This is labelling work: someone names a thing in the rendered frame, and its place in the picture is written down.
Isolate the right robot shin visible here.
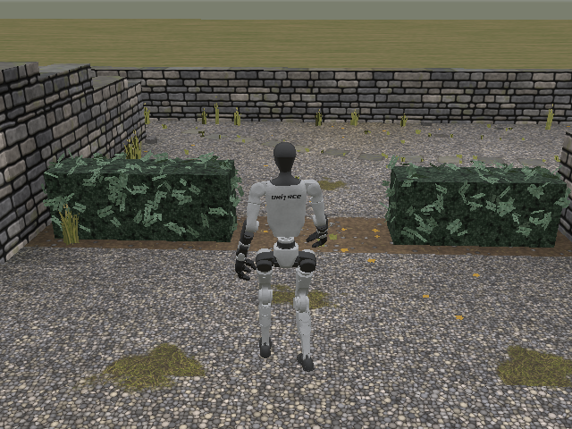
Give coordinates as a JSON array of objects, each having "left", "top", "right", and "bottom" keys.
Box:
[{"left": 296, "top": 296, "right": 311, "bottom": 360}]

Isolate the right robot foot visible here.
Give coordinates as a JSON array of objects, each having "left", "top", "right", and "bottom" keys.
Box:
[{"left": 297, "top": 353, "right": 314, "bottom": 372}]

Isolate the robot left forearm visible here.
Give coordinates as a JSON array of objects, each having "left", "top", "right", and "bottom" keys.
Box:
[{"left": 236, "top": 219, "right": 254, "bottom": 261}]

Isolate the right robot upper arm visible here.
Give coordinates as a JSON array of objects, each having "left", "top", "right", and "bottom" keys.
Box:
[{"left": 304, "top": 180, "right": 326, "bottom": 227}]

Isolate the robot right forearm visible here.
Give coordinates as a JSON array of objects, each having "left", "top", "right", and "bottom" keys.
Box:
[{"left": 316, "top": 214, "right": 328, "bottom": 239}]

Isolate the left robot hand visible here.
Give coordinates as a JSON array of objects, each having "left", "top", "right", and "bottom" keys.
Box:
[{"left": 235, "top": 258, "right": 257, "bottom": 281}]

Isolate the right robot hand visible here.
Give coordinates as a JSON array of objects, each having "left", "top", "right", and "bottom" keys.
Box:
[{"left": 306, "top": 232, "right": 327, "bottom": 248}]

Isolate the left robot upper arm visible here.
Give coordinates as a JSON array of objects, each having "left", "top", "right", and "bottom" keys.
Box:
[{"left": 245, "top": 181, "right": 267, "bottom": 232}]

